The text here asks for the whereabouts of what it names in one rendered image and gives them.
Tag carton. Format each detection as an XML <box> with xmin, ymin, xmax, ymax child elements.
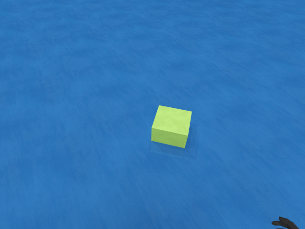
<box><xmin>151</xmin><ymin>105</ymin><xmax>192</xmax><ymax>148</ymax></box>

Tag right robot hand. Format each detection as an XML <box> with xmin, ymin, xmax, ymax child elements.
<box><xmin>272</xmin><ymin>217</ymin><xmax>299</xmax><ymax>229</ymax></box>

